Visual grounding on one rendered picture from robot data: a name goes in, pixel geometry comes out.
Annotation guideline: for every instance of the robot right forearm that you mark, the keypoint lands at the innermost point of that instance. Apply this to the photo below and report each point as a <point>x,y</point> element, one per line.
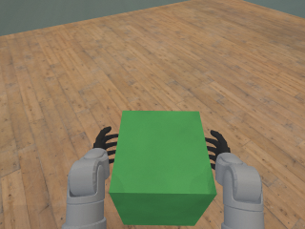
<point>242,193</point>

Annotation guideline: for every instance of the robot left hand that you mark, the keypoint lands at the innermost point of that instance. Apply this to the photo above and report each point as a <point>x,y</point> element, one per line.
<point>102,138</point>

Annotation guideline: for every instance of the robot right hand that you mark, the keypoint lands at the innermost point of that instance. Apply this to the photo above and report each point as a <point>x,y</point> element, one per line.
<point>220,144</point>

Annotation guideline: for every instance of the carton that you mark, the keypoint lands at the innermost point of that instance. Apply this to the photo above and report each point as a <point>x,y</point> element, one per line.
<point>161,174</point>

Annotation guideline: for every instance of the robot left forearm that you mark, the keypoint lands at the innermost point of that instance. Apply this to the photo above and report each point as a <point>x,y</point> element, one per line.
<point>86,191</point>

